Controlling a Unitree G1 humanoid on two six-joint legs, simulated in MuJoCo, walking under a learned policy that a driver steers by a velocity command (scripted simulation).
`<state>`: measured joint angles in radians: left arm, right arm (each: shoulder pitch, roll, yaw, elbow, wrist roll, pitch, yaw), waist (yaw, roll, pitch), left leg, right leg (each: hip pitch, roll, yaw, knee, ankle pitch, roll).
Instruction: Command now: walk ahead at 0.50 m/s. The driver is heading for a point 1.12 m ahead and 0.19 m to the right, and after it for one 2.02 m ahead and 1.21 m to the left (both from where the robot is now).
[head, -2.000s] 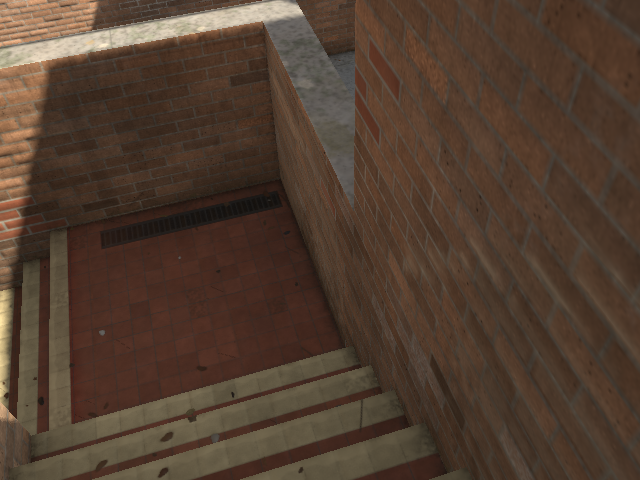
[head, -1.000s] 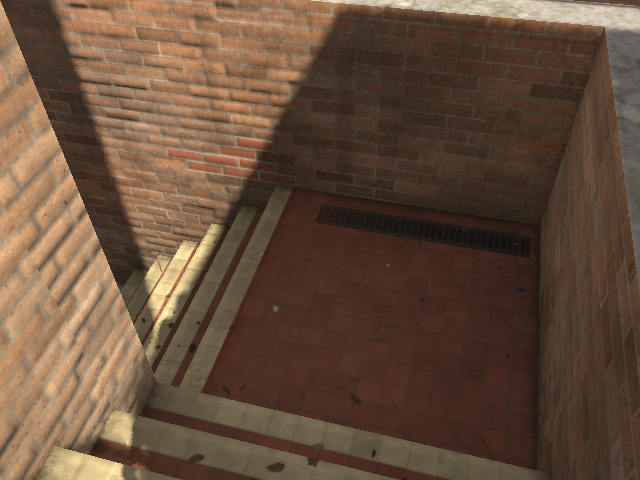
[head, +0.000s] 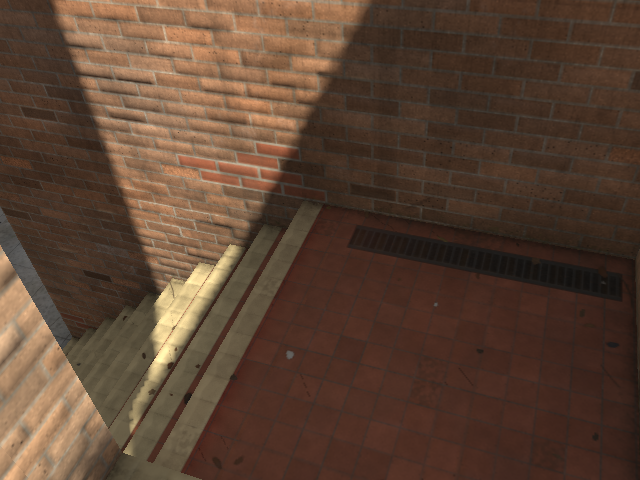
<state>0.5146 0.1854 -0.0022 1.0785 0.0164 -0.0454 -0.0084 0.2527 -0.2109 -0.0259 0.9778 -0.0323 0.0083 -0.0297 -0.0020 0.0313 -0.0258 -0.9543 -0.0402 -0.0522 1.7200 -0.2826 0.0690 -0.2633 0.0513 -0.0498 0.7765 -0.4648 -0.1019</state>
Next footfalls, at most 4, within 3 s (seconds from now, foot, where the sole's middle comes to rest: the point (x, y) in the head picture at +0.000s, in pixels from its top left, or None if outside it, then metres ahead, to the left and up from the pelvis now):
0.36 left None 0.32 0.08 -0.95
0.80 right None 0.49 -0.10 -1.16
1.32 left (340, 474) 0.90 0.06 -1.36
1.70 right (398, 401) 1.16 -0.15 -1.36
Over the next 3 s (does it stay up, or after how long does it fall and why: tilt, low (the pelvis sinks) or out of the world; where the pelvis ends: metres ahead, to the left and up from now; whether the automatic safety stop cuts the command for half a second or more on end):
stays up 1.11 -0.06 -0.58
